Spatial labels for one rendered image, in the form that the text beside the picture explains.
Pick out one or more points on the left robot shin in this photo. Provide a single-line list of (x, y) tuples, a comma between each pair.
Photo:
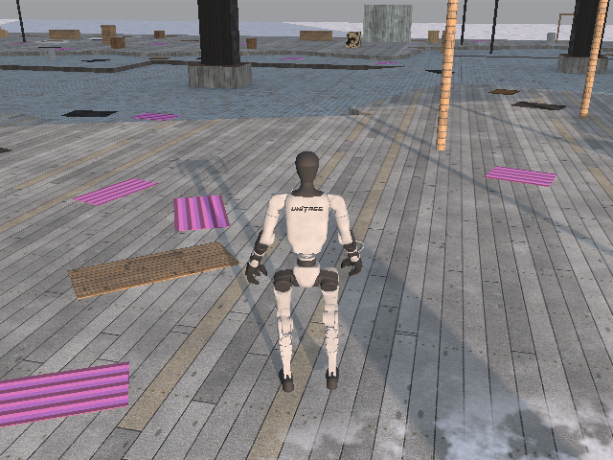
[(285, 348)]

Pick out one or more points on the robot right hand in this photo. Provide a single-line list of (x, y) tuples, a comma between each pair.
[(358, 265)]

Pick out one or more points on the right robot upper arm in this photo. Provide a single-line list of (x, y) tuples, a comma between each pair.
[(336, 202)]

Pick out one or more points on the left robot upper arm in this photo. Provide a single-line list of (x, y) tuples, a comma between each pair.
[(276, 203)]

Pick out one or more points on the left robot foot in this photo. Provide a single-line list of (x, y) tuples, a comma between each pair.
[(287, 383)]

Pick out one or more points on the robot left hand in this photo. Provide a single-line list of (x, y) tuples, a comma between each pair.
[(250, 270)]

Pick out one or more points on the robot right forearm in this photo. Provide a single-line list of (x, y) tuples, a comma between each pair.
[(352, 250)]

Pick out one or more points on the robot left forearm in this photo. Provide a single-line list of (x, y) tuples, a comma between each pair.
[(258, 252)]

